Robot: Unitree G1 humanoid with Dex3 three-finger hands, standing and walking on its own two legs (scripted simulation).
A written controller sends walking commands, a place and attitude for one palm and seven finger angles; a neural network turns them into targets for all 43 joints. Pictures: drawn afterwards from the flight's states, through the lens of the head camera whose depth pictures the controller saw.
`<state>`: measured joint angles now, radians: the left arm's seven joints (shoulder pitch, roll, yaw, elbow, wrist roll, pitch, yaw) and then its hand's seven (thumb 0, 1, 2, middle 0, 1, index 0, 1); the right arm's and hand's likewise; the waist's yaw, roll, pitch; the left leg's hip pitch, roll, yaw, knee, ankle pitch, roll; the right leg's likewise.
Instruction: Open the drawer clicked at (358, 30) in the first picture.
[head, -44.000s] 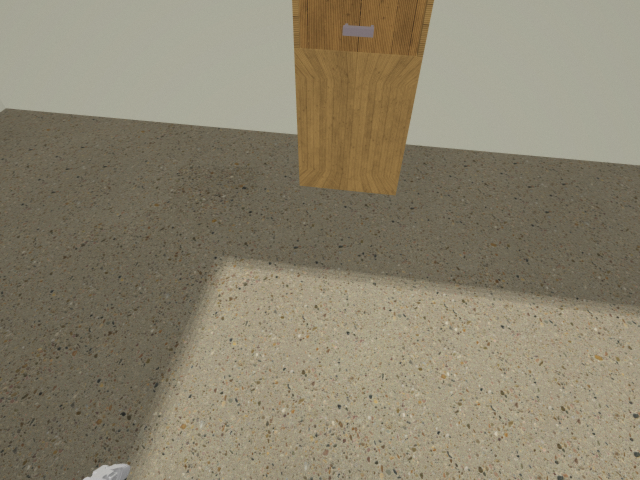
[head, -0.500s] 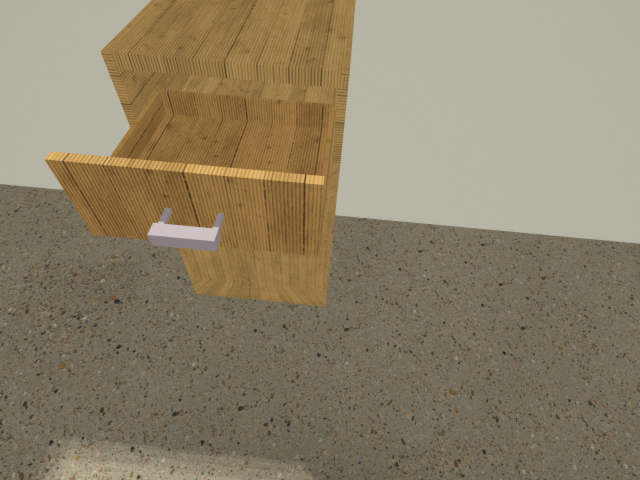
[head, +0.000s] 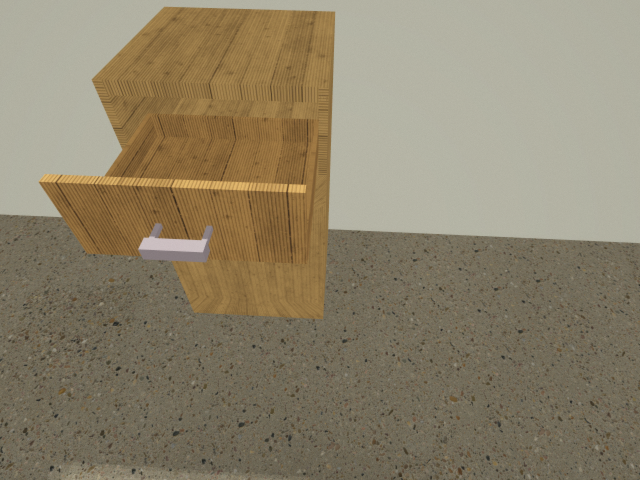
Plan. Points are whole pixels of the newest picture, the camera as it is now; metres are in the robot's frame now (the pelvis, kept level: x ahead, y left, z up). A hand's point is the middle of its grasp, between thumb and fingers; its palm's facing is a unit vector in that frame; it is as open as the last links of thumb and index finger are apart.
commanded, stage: let the arm hang, fingers relaxed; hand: left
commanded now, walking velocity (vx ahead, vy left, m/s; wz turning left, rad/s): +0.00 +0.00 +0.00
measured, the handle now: (179, 239) +0.48 +0.27 -0.02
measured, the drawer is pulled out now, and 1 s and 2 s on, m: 0.28 0.28 0.28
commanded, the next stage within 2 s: look to check the result in 0.12 s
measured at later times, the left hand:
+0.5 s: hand out of the picture -0.01 +0.15 -0.17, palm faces +0.06 -0.98 -0.19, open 7.4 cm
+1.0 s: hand out of the picture +0.01 +0.15 -0.17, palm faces +0.05 -0.98 -0.20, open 7.4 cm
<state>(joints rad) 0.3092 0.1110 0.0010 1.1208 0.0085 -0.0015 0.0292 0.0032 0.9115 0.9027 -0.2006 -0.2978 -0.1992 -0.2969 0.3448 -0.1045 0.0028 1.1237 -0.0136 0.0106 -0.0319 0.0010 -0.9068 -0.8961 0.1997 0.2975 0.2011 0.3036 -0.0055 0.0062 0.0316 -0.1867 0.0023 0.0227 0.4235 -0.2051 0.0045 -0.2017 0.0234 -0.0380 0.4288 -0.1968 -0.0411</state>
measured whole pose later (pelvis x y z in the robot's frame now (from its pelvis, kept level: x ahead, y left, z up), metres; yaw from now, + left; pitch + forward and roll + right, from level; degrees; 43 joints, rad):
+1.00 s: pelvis +0.02 -0.02 +0.00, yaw +0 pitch -2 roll +0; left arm 0.29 0.14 0.02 1.12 0.00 -0.01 0.03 0.00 0.91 0.90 -0.20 -0.30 -0.20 -0.30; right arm 0.30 -0.12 -0.01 1.12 -0.01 0.01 -0.04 0.00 -0.91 -0.90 0.20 0.30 0.20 0.30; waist -0.01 0.01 0.05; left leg -0.15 0.03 0.00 0.40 -0.22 -0.03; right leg -0.16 0.06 -0.06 0.40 -0.21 -0.07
